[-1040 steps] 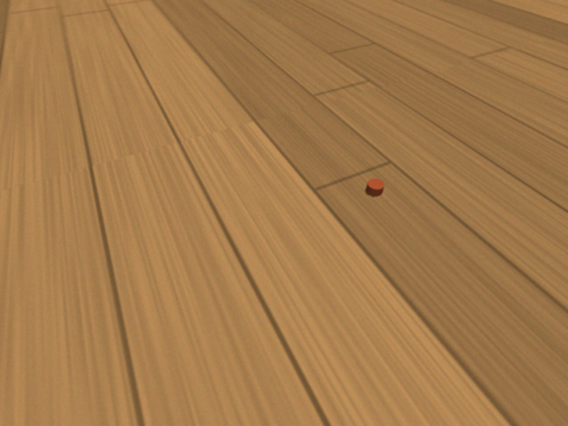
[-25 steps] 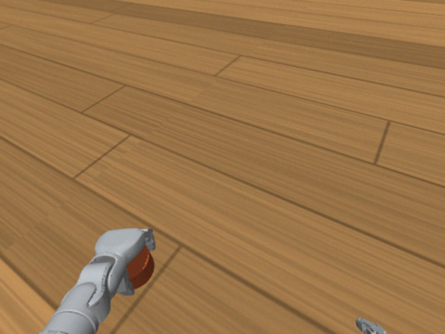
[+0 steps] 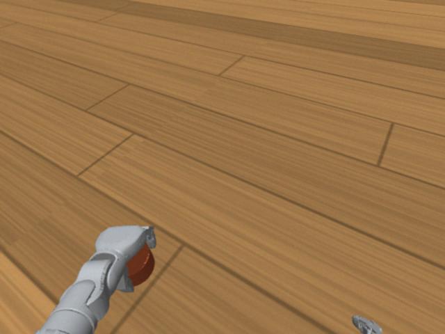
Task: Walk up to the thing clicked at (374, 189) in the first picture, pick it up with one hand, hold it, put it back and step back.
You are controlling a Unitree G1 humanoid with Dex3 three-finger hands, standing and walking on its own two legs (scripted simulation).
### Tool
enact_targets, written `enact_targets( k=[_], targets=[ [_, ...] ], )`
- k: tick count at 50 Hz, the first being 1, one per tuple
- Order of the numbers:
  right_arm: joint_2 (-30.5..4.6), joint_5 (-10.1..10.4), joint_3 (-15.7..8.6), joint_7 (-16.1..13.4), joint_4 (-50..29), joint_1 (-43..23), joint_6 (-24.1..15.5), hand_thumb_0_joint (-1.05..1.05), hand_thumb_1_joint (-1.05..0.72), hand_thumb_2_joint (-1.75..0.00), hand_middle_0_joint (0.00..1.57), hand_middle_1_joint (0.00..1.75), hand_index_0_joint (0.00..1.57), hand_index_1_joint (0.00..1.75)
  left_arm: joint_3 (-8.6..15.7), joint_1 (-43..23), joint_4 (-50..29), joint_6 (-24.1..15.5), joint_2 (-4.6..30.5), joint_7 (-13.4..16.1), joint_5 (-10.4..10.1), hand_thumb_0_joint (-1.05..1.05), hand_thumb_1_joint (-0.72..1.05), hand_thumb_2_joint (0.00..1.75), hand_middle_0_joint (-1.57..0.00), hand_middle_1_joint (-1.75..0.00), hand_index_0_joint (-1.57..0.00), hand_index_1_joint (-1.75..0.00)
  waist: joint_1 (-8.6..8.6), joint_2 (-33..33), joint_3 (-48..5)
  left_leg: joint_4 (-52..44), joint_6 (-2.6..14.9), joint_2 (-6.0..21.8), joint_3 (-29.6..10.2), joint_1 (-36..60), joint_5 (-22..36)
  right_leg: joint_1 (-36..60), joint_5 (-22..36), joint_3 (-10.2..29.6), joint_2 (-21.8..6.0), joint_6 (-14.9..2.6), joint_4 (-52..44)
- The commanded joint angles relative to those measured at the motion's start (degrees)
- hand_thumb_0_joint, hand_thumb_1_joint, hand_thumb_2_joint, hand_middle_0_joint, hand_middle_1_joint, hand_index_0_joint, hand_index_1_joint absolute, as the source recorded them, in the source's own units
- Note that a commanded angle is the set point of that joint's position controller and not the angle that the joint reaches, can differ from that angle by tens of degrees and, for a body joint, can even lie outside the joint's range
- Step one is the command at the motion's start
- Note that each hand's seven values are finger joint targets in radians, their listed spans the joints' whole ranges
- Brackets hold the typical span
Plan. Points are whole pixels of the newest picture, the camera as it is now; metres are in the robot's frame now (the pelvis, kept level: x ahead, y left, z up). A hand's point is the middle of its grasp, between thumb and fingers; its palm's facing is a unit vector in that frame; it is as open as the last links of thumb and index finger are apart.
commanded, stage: hold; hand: left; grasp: from above
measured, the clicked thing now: (131, 261) +0.31 +0.23 -0.06
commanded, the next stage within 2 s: crouch in 0.22 s
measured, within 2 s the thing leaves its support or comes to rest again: neither
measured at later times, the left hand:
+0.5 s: hand (130, 262) +0.30 +0.22 -0.05, palm faces -0.45 -0.05 -0.89, open 10.8 cm
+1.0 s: hand (148, 278) +0.35 +0.25 -0.25, palm faces -0.41 +0.04 -0.91, open 10.7 cm
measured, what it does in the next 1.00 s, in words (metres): lowers itself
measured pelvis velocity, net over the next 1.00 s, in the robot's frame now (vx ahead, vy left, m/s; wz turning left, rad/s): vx -0.04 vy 0.00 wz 0.01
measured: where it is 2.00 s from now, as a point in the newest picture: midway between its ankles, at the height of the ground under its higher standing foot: outside the picture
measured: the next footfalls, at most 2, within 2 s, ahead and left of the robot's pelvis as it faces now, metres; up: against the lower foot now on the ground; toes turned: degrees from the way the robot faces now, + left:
none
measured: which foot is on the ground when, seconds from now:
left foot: down 0.00-1.00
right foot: down 0.00-1.00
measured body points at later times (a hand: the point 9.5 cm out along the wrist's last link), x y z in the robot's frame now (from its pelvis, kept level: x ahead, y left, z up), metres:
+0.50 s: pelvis +0.01 +0.00 +0.00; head +0.02 -0.02 +0.45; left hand +0.32 +0.22 +0.00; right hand +0.14 -0.26 -0.12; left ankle +0.03 +0.12 -0.74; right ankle +0.02 -0.14 -0.74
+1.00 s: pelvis -0.04 +0.00 -0.14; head +0.10 +0.02 +0.29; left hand +0.36 +0.24 -0.20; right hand +0.04 -0.29 -0.26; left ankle +0.02 +0.12 -0.74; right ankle +0.02 -0.14 -0.74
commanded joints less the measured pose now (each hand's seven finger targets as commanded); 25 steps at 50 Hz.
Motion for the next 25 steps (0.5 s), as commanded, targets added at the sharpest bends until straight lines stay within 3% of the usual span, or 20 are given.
enact_targets(
  k=[1,5,8,10,12,15,16,18,21,24,25],
  targets=[
    [-7.5,-0.2,-2.4,-0.1,-7.7,-5.0,-2.6,0.00,-0.90,-0.90,0.20,0.30,0.20,0.30,6.2,-18.6,-9.7,1.1,10.3,3.3,0.1,0.00,0.49,0.93,-0.79,-1.00,-0.84,-0.95,-0.81,-2.3,-13.4,-3.9,0.65,-1.7,0.3,7.9,7.8,1.3,6.1,-1.9,2.5,-1.63,-4.9],
    [-7.6,-0.1,-2.5,0.0,-7.6,-5.1,-2.3,0.00,-0.90,-0.90,0.20,0.30,0.20,0.30,5.9,-20.1,-9.9,1.2,11.3,1.7,-0.1,0.00,0.50,0.94,-0.81,-0.97,-0.85,-0.93,-0.72,-2.3,-13.9,-3.8,0.74,-1.5,0.0,8.1,8.7,1.7,7.1,-1.9,2.5,-1.57,-4.7],
    [-7.4,-0.1,-2.3,-0.1,-7.8,-5.0,-2.2,0.00,-0.90,-0.90,0.20,0.30,0.20,0.30,7.2,-19.8,-10.9,0.7,12.3,1.3,0.0,0.00,0.49,0.96,-0.80,-0.99,-0.84,-0.95,-0.03,-0.1,-14.7,-3.9,0.60,-1.7,0.3,8.5,8.9,2.2,7.0,-1.8,2.4,-1.74,-4.8],
    [-7.6,-0.2,-2.4,-0.1,-7.9,-4.4,-2.3,0.00,-0.90,-0.90,0.20,0.30,0.20,0.30,5.0,-20.5,-11.5,0.4,9.9,1.1,-0.4,0.00,0.51,0.93,-0.80,-1.00,-0.85,-0.95,-0.86,-1.5,-15.2,-4.0,0.58,-1.3,-0.1,9.2,9.9,2.3,8.1,-2.0,2.7,-1.84,-4.4],
    [-7.6,-0.1,-2.5,-0.1,-8.0,-4.5,-2.1,0.00,-0.90,-0.90,0.20,0.30,0.20,0.30,7.1,-19.5,-11.1,0.4,11.7,1.6,-0.2,0.00,0.50,0.93,-0.80,-0.98,-0.85,-0.93,-0.31,0.0,-14.9,-4.0,0.46,-1.4,0.0,8.9,10.4,2.5,8.3,-2.1,2.6,-2.00,-4.3],
    [-7.8,-0.3,-2.6,-0.2,-7.7,-4.1,-2.0,0.00,-0.90,-0.90,0.20,0.30,0.20,0.30,7.7,-21.1,-11.4,0.1,12.6,2.5,0.2,0.00,0.47,0.92,-0.78,-0.98,-0.83,-0.93,-0.52,0.2,-15.3,-3.9,0.31,-1.3,0.0,9.4,11.1,2.6,8.9,-2.1,2.7,-1.97,-4.3],
    [-7.6,-0.3,-2.5,-0.2,-7.8,-4.3,-2.0,0.00,-0.92,-0.91,0.20,0.30,0.20,0.30,6.4,-21.5,-11.3,0.1,11.4,2.7,0.5,0.00,0.52,0.84,-0.80,-1.02,-0.87,-0.94,-1.14,0.2,-15.0,-3.8,0.37,-1.4,0.2,9.5,11.0,2.1,9.1,-2.0,2.6,-1.99,-4.3],
    [-7.9,-0.3,-2.7,-0.1,-7.3,-3.5,-2.0,0.00,-0.89,-0.90,0.20,0.30,0.20,0.30,7.1,-21.8,-10.6,0.1,11.6,3.8,0.9,0.00,0.40,0.92,-0.73,-1.00,-0.77,-0.95,-0.83,-0.2,-15.8,-3.7,0.22,-1.2,-0.1,9.4,11.6,2.3,9.4,-2.3,2.7,-2.04,-4.0],
    [-8.0,-0.5,-3.1,0.1,-7.2,-3.4,-1.8,0.00,-0.88,-0.89,0.20,0.30,0.20,0.30,7.5,-19.2,-7.4,0.3,10.9,4.8,0.7,0.00,0.38,0.95,-0.71,-1.01,-0.75,-0.97,-0.91,-1.3,-14.0,-3.5,0.23,-1.2,0.0,8.5,10.8,1.7,8.6,-2.3,2.7,-1.90,-4.2],
    [-8.1,-0.6,-3.1,0.3,-6.9,-2.9,-1.7,0.00,-0.89,-0.90,0.20,0.30,0.20,0.30,6.0,-18.3,-4.3,0.0,9.2,5.9,1.4,0.00,0.40,0.97,-0.73,-1.01,-0.77,-0.97,-1.87,-4.2,-12.3,-2.6,0.63,-1.7,0.2,6.4,9.7,0.4,8.3,-2.1,2.3,-1.55,-4.2],
    [-8.0,-0.6,-3.1,0.4,-6.7,-2.8,-1.5,0.00,-0.89,-0.90,0.20,0.30,0.20,0.30,6.7,-16.9,-2.0,-0.3,9.7,6.4,1.8,0.00,0.41,0.97,-0.74,-1.02,-0.78,-0.98,-1.43,-4.6,-11.0,-2.5,0.60,-1.8,0.2,5.3,8.7,-0.1,7.1,-2.2,2.2,-1.58,-4.2]
  ],
)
